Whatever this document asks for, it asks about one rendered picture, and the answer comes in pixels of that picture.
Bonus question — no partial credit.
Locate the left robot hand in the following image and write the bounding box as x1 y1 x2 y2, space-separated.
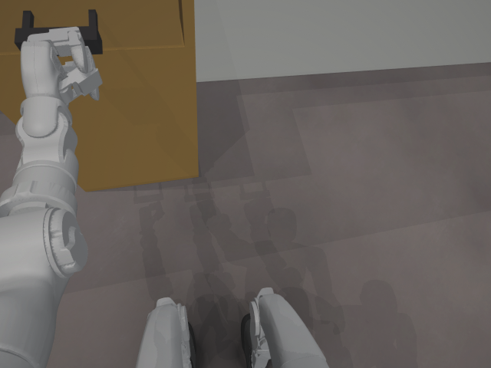
21 27 103 107

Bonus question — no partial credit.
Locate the robot left forearm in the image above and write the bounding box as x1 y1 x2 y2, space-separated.
0 96 79 218

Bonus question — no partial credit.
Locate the drawer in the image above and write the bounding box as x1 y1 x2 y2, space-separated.
0 0 182 52

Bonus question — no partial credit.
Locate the robot left thigh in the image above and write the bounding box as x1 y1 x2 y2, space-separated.
135 303 189 368

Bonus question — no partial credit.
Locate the right robot shin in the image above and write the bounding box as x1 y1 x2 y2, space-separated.
250 287 274 368

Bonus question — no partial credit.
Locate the cabinet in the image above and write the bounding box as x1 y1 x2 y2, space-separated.
0 0 199 192

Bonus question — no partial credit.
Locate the handle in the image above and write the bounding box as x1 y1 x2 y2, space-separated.
15 9 103 56

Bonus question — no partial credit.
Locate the robot left upper arm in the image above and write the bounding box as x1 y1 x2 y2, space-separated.
0 207 87 368

